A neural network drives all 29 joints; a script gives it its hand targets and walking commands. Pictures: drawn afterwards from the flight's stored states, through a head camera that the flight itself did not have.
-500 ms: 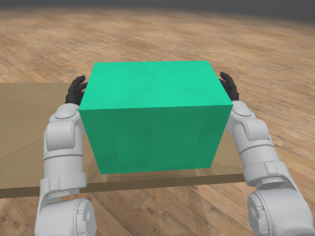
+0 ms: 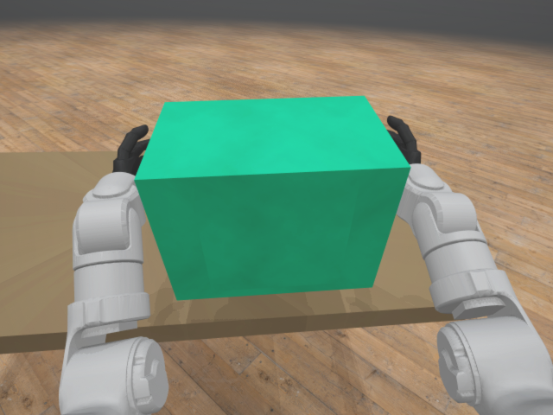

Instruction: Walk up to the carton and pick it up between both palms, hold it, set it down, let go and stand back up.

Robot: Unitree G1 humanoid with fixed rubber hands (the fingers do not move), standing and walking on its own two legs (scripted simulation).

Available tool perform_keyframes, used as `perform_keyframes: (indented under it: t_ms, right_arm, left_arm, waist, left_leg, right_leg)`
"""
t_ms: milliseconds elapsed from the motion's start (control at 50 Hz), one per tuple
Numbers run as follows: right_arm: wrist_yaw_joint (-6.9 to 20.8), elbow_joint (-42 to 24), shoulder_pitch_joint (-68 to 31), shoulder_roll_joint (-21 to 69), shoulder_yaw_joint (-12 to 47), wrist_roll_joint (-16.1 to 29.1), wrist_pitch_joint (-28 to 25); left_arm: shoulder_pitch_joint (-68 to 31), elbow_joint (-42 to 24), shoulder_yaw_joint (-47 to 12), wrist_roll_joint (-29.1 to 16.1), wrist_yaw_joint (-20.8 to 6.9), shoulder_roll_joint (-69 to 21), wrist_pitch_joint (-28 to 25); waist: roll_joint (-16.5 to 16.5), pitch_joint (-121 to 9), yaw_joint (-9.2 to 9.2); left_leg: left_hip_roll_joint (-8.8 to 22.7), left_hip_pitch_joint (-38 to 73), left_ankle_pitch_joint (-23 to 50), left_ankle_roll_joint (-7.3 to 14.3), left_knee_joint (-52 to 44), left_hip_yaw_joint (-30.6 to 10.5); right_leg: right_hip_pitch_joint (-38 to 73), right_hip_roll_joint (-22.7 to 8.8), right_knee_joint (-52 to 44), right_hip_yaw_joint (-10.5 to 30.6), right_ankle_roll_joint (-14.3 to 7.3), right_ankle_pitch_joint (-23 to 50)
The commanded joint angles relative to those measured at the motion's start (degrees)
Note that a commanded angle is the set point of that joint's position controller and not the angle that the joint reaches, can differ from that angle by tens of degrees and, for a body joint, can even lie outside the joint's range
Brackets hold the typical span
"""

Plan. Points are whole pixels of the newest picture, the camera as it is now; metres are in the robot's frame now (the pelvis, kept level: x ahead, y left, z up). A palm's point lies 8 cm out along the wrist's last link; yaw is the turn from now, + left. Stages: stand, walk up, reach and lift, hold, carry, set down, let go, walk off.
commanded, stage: reach and lift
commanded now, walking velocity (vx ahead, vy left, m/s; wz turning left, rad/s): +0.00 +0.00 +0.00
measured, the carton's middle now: (271, 197) +0.36 +0.01 +0.22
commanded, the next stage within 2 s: hold in 0.08 s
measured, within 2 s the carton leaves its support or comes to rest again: neither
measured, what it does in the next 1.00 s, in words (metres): stands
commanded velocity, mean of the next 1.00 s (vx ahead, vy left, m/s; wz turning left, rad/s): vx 0.00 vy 0.00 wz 0.00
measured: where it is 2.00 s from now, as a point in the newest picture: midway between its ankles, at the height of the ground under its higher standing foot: outside the picture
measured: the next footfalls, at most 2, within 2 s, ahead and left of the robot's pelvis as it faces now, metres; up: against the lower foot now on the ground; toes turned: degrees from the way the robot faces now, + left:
none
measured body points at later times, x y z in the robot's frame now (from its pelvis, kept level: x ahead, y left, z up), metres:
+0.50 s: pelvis +0.00 +0.00 +0.00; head -0.09 +0.01 +0.44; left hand +0.38 +0.19 +0.27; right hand +0.38 -0.18 +0.30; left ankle +0.02 +0.13 -0.75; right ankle -0.01 -0.12 -0.75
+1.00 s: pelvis +0.00 +0.00 +0.00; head -0.09 +0.01 +0.44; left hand +0.38 +0.19 +0.27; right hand +0.38 -0.18 +0.30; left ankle +0.02 +0.13 -0.75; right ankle -0.01 -0.12 -0.75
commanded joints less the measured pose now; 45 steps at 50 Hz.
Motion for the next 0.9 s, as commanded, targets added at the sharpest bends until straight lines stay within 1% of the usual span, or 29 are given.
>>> perform_keyframes:
  t_ms: [0,60,140,200,260,360,420,540,700,880]
  right_arm:
    - [7.36,-14.90,-45.08,34.94,17.47,7.46,-0.39]
    - [7.32,-14.30,-46.12,34.95,17.26,7.95,-0.05]
    - [7.43,-15.91,-48.30,33.95,17.89,10.53,0.99]
    - [7.58,-13.77,-48.64,32.61,17.51,11.18,2.68]
    - [7.63,-10.76,-49.40,32.46,16.62,10.97,3.80]
    - [7.62,-9.95,-50.97,32.91,16.42,12.76,4.80]
    - [7.51,-8.83,-51.24,32.63,16.01,13.07,5.26]
    - [7.34,-8.15,-52.00,32.28,14.85,13.16,5.62]
    - [7.45,-8.31,-52.06,31.88,14.09,12.96,5.63]
    - [7.91,-9.05,-51.97,31.85,14.67,13.41,5.39]
  left_arm:
    - [-45.68,-8.16,-27.62,-10.38,-6.80,-28.50,-4.64]
    - [-46.84,-7.73,-27.58,-10.88,-6.71,-28.51,-4.60]
    - [-49.15,-10.90,-30.09,-13.85,-5.21,-29.42,-3.73]
    - [-48.70,-9.24,-28.86,-13.84,-4.52,-28.74,-2.17]
    - [-49.09,-6.47,-26.39,-12.43,-5.32,-27.66,-1.23]
    - [-52.00,-5.91,-25.39,-12.57,-5.86,-26.76,-1.29]
    - [-52.27,-4.55,-24.35,-12.20,-6.22,-26.26,-1.24]
    - [-53.41,-3.38,-23.87,-12.48,-6.91,-26.22,-1.52]
    - [-54.26,-3.78,-24.57,-13.62,-6.73,-27.17,-2.04]
    - [-54.18,-5.21,-25.28,-14.18,-5.78,-27.89,-2.12]
  waist:
    - [2.92,-17.36,-0.04]
    - [3.06,-17.98,-0.03]
    - [4.42,-21.36,-0.77]
    - [3.87,-18.89,-0.68]
    - [3.07,-16.76,0.25]
    - [3.25,-19.42,0.83]
    - [2.82,-18.91,1.00]
    - [2.66,-18.87,0.60]
    - [3.53,-19.47,-0.12]
    - [4.19,-20.54,0.17]
  left_leg:
    - [-4.41,9.35,12.41,-0.36,0.24,-0.10]
    - [-4.38,9.09,12.33,-0.34,0.31,-0.20]
    - [-3.97,10.12,15.32,-1.28,1.69,-0.56]
    - [-3.64,8.55,13.21,-1.08,1.12,-0.51]
    - [-3.69,5.95,9.39,-0.37,-0.14,-0.49]
    - [-4.10,5.82,10.89,-0.43,0.68,-0.75]
    - [-4.20,5.30,10.47,-0.28,0.58,-0.80]
    - [-4.27,4.70,10.08,-0.28,0.44,-0.98]
    - [-4.11,4.66,10.50,-0.75,0.45,-1.33]
    - [-3.89,5.29,11.74,-1.13,0.84,-1.60]
  right_leg:
    - [-0.31,3.30,-1.06,0.61,2.39,11.61]
    - [-0.32,3.33,-1.00,0.76,2.39,11.63]
    - [-0.83,4.04,-0.23,0.98,2.13,13.26]
    - [-1.60,4.00,-0.58,1.39,1.97,11.83]
    - [-0.90,3.50,-1.08,1.93,1.87,9.87]
    - [0.02,3.52,-0.68,2.28,2.28,12.91]
    - [-0.06,3.42,-0.83,2.42,2.36,12.94]
    - [-0.02,3.32,-0.99,2.64,2.21,12.80]
    - [-0.24,3.49,-0.92,2.56,1.77,12.31]
    - [-0.58,3.94,-0.64,2.29,1.63,12.28]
